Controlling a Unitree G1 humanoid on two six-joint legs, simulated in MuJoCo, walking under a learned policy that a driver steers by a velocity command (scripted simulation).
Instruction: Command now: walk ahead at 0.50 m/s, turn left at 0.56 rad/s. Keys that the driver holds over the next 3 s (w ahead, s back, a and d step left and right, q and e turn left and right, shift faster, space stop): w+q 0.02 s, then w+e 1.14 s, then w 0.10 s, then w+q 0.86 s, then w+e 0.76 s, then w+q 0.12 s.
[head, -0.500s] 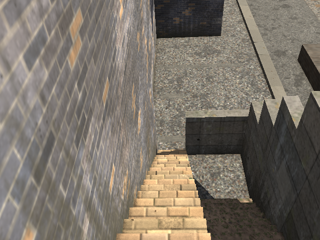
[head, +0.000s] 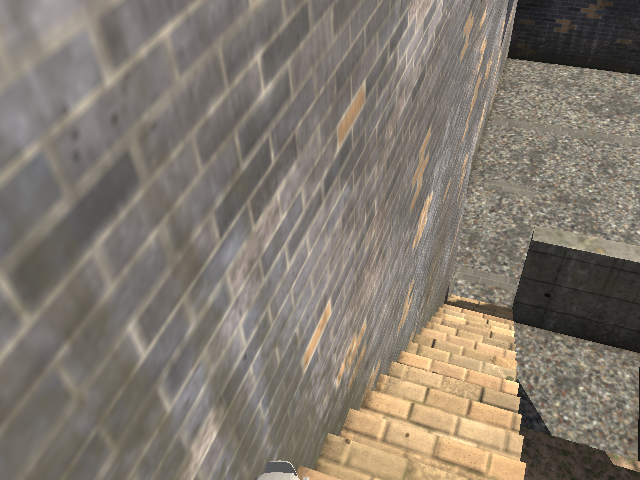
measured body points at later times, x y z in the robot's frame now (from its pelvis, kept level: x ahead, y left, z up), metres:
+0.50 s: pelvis +0.32 +0.02 -0.26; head +0.34 +0.05 +0.19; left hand +0.47 +0.23 -0.40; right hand +0.24 -0.23 -0.38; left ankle +0.17 +0.11 -0.84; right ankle +0.40 -0.05 -0.98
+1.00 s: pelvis +0.56 +0.04 -0.55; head +0.55 +0.04 -0.10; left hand +0.64 +0.26 -0.68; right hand +0.58 -0.19 -0.67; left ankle +0.62 +0.13 -1.29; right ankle +0.41 -0.04 -0.98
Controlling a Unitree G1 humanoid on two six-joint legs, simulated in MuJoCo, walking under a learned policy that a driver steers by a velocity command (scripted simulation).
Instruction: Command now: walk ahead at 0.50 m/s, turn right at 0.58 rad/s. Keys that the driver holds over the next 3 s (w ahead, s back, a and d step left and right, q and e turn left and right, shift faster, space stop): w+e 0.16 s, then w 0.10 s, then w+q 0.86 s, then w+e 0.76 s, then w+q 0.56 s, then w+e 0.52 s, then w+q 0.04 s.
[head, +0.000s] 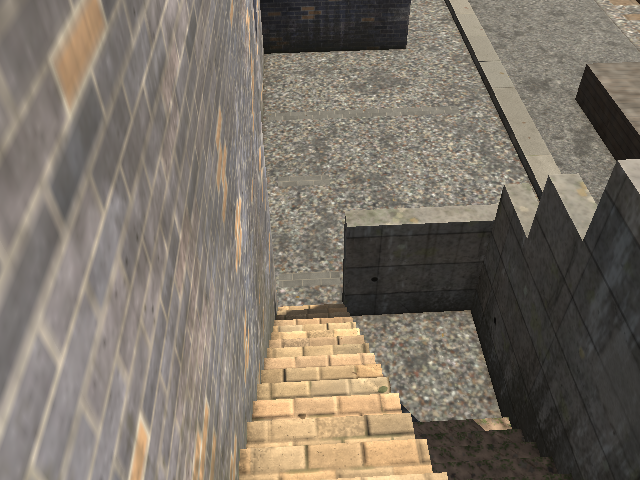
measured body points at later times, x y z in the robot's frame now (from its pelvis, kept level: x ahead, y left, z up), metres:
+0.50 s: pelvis +0.18 -0.08 -0.17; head +0.19 -0.11 +0.28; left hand +0.35 +0.14 -0.29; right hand +0.01 -0.23 -0.32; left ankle +0.06 +0.11 -0.69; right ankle +0.27 -0.20 -0.91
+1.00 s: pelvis +0.37 +0.00 -0.33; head +0.37 +0.01 +0.12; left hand +0.24 +0.21 -0.48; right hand +0.39 -0.26 -0.47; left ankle +0.49 +0.13 -1.04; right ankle +0.28 -0.25 -0.95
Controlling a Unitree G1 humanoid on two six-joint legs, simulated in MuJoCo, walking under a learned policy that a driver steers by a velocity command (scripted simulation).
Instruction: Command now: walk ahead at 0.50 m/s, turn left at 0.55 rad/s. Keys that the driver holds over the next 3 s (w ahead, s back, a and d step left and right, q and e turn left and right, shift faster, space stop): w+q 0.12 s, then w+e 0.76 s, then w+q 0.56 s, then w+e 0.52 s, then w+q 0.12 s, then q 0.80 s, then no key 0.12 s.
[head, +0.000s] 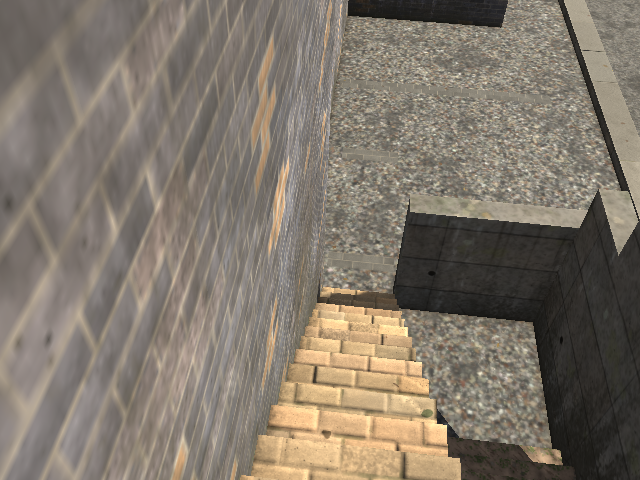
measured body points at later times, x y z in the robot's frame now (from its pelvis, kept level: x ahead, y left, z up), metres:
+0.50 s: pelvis +0.14 +0.04 -0.17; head +0.13 +0.06 +0.28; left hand +0.25 +0.26 -0.29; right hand +0.28 -0.20 -0.27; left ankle +0.11 +0.13 -0.84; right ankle +0.17 -0.11 -0.79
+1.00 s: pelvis +0.15 -0.05 -0.15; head +0.17 -0.08 +0.30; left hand +0.35 +0.15 -0.24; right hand +0.22 -0.32 -0.28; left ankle +0.19 +0.10 -0.70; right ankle +0.14 -0.16 -0.84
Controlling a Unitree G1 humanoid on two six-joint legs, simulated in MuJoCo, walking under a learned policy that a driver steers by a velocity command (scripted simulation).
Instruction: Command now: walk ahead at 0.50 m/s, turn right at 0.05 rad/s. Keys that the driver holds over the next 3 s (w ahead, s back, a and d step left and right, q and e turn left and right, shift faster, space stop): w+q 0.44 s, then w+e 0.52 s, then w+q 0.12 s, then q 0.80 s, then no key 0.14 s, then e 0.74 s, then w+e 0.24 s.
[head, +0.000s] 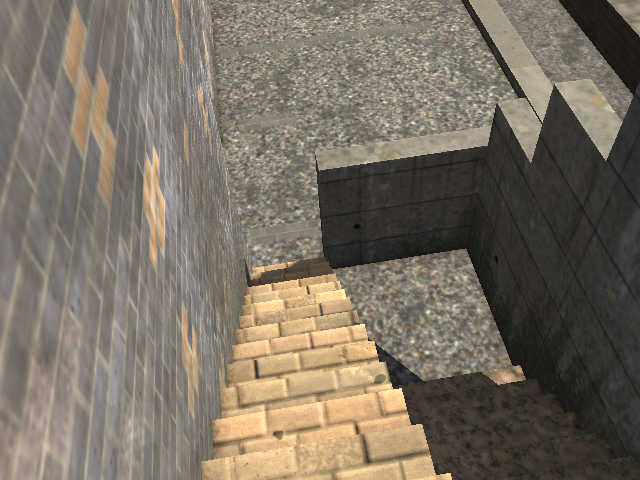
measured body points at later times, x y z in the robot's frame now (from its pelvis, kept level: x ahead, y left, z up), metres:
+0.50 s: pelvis +0.12 +0.16 -0.22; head +0.13 +0.16 +0.23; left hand +0.07 +0.34 -0.37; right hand +0.20 -0.09 -0.34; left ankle +0.14 +0.26 -0.90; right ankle +0.14 +0.01 -0.66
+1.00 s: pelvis +0.38 +0.06 -0.39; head +0.39 +0.04 +0.06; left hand +0.37 +0.37 -0.50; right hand +0.49 -0.21 -0.51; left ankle +0.24 +0.24 -0.78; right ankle +0.42 +0.00 -1.12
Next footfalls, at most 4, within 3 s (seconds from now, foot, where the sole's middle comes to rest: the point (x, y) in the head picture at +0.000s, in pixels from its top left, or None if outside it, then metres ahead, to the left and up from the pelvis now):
0.38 left None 0.17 0.27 -0.94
0.92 right None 0.46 -0.01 -1.15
1.52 left None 0.65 0.15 -1.37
1.88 right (371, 424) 0.92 -0.03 -1.58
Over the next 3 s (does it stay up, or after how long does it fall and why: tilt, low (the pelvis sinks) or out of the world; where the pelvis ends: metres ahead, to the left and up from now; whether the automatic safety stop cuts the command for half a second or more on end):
stays up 0.85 0.06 -0.81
